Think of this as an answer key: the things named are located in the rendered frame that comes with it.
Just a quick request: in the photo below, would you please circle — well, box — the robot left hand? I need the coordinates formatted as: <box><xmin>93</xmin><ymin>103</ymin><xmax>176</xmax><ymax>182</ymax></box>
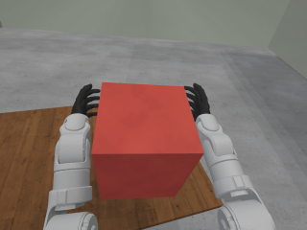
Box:
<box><xmin>71</xmin><ymin>83</ymin><xmax>101</xmax><ymax>118</ymax></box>

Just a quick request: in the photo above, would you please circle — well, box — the left robot forearm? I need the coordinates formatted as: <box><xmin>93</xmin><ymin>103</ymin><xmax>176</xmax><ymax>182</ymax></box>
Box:
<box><xmin>43</xmin><ymin>113</ymin><xmax>93</xmax><ymax>230</ymax></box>

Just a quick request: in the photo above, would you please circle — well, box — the robot right hand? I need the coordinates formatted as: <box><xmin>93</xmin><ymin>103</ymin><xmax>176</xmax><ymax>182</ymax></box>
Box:
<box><xmin>183</xmin><ymin>82</ymin><xmax>211</xmax><ymax>122</ymax></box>

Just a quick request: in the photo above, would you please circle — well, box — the table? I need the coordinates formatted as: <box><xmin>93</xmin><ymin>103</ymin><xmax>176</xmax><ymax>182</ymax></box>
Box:
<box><xmin>0</xmin><ymin>103</ymin><xmax>224</xmax><ymax>230</ymax></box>

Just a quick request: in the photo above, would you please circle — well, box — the carton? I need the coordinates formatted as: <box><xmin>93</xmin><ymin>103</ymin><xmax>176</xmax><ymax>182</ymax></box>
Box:
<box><xmin>91</xmin><ymin>82</ymin><xmax>204</xmax><ymax>200</ymax></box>

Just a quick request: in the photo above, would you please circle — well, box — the robot right upper arm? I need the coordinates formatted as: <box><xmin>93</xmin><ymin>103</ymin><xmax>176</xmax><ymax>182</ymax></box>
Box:
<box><xmin>217</xmin><ymin>199</ymin><xmax>275</xmax><ymax>230</ymax></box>

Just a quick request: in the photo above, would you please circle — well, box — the robot left upper arm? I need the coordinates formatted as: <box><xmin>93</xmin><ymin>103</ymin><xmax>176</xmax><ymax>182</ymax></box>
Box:
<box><xmin>45</xmin><ymin>212</ymin><xmax>98</xmax><ymax>230</ymax></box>

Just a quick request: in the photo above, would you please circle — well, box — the right robot forearm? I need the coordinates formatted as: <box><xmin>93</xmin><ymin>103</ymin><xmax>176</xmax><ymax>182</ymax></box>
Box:
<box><xmin>195</xmin><ymin>113</ymin><xmax>276</xmax><ymax>230</ymax></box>

